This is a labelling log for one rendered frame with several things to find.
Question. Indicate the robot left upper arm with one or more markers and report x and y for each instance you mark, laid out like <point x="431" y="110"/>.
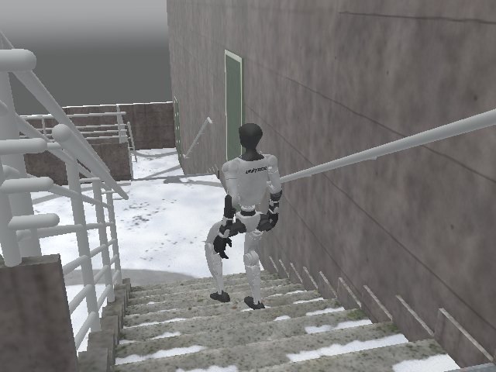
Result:
<point x="229" y="169"/>

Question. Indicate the left robot hand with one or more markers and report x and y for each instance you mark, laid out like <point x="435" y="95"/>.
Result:
<point x="220" y="245"/>

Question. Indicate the left robot forearm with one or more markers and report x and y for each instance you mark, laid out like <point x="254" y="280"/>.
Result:
<point x="227" y="219"/>

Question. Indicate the right robot shin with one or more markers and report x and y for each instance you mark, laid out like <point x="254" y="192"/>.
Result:
<point x="253" y="276"/>

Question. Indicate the right robot hand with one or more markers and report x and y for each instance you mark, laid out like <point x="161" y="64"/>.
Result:
<point x="274" y="217"/>

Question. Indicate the right robot thigh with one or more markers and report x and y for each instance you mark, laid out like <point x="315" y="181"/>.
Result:
<point x="252" y="239"/>

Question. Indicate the right robot forearm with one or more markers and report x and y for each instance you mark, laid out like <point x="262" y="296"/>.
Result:
<point x="274" y="202"/>

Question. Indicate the robot right upper arm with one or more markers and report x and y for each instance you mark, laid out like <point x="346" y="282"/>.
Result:
<point x="273" y="174"/>

